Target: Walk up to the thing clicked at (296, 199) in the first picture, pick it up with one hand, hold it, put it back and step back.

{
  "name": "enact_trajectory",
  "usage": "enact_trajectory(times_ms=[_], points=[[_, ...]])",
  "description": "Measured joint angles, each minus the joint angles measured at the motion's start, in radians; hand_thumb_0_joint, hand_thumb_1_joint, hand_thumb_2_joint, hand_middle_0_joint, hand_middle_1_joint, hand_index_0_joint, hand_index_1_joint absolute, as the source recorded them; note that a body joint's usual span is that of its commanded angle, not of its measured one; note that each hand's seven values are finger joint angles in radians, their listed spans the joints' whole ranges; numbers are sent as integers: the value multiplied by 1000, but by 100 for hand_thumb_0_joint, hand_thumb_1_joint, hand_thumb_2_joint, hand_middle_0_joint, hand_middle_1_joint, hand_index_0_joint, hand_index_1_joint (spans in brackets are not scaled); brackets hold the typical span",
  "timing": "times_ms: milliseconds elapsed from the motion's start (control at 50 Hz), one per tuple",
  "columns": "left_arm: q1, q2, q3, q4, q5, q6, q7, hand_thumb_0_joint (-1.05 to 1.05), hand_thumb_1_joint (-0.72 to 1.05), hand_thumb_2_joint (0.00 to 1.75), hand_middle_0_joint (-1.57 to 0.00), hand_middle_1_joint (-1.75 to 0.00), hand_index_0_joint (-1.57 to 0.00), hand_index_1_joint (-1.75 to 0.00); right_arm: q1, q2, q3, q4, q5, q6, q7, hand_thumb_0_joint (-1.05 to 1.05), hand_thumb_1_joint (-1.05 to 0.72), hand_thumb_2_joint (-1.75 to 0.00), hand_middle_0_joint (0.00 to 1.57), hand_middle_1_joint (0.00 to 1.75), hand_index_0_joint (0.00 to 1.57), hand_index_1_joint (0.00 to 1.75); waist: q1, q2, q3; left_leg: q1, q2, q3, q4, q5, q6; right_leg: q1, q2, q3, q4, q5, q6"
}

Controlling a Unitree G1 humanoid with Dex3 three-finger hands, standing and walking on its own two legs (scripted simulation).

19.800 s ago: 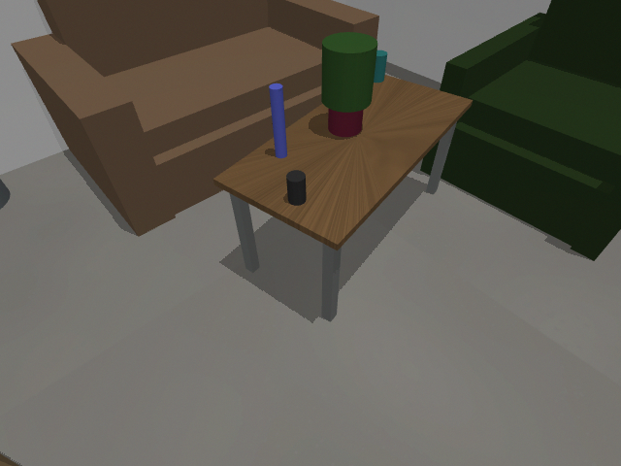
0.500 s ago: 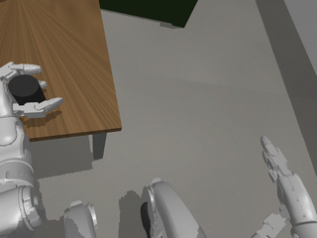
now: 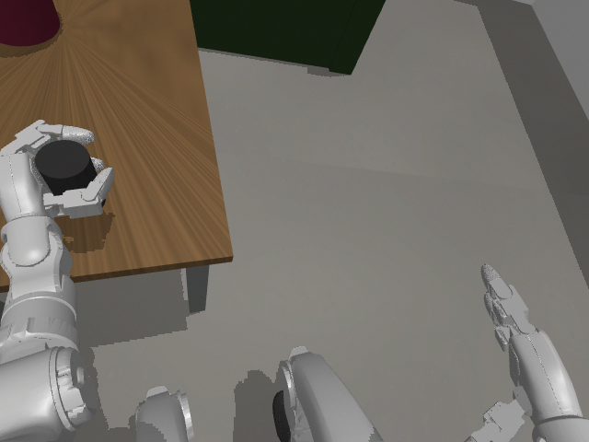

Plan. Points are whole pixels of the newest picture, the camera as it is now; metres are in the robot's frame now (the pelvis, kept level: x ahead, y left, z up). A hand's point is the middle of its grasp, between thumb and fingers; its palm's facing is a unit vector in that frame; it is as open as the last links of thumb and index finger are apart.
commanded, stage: settle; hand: left
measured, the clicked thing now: (73, 180) +0.52 +0.18 -0.03
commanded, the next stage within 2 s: lift in 0.64 s
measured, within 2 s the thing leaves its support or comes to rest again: neither
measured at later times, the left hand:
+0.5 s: hand (69, 166) +0.51 +0.18 +0.02, palm faces +0.13 -0.99 -0.01, open 7.5 cm
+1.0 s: hand (57, 160) +0.50 +0.18 +0.05, palm faces +0.11 -0.99 -0.01, open 7.5 cm
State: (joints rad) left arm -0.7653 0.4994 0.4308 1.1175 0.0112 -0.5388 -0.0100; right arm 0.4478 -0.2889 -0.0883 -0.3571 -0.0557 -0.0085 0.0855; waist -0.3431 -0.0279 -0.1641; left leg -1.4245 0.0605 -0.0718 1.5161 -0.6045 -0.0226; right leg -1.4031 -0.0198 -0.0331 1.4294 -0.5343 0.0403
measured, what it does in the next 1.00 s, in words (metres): stands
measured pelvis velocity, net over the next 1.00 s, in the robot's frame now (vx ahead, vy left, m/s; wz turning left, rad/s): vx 0.02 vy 0.00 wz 0.01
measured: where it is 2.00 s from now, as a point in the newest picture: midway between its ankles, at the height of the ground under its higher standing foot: outside the picture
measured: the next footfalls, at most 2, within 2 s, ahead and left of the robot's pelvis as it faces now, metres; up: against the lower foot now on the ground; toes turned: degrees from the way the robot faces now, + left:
none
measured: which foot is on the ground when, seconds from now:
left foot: down 0.00-1.00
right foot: down 0.00-1.00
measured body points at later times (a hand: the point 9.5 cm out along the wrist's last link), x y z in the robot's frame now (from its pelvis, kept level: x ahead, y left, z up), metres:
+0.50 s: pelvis +0.00 +0.00 +0.02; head +0.16 +0.06 +0.44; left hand +0.50 +0.23 +0.02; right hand +0.17 -0.26 +0.08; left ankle +0.04 +0.13 -0.57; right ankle +0.06 -0.15 -0.57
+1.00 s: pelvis +0.02 +0.00 +0.04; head +0.16 +0.05 +0.47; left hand +0.49 +0.23 +0.05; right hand +0.18 -0.26 +0.09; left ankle +0.04 +0.13 -0.57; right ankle +0.06 -0.15 -0.57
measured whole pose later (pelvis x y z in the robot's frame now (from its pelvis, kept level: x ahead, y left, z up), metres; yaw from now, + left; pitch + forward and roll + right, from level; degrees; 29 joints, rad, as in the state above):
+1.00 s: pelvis +0.02 +0.00 +0.04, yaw +1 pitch +25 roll -3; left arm -0.67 0.41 0.38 1.03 -0.04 -0.52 -0.05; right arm 0.43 -0.27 -0.08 -0.21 -0.05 0.01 0.05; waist -0.26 -0.02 -0.15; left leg -1.20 0.06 -0.05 1.33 -0.57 -0.02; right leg -1.19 -0.02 -0.02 1.26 -0.50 0.04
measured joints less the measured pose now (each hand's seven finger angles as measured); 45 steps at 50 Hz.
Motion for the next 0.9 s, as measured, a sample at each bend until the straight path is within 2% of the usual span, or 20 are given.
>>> enact_trajectory(times_ms=[360,640,900], points=[[4,-21,-6,13,-6,-10,-11,-1,-6,105,-88,-95,-91,-94,-17,5,15,68,-4,4,-10,-1,54,-5,6,5,6,5,23,-3,9,79,1,10,-77,25,-1,75,1,5,-71,23,-2],[14,-39,-18,4,-22,-1,-20,-1,-6,105,-88,-95,-90,-94,-25,16,27,121,-2,11,-20,-1,53,-5,6,5,6,5,48,2,12,132,-1,13,-120,32,-1,127,-1,6,-111,28,-2],[53,-62,-31,-42,-41,10,-36,-1,-6,105,-88,-96,-90,-95,-22,15,22,135,2,16,-24,-1,52,-6,6,5,6,5,69,2,16,183,0,21,-157,36,1,176,-1,11,-148,33,0]])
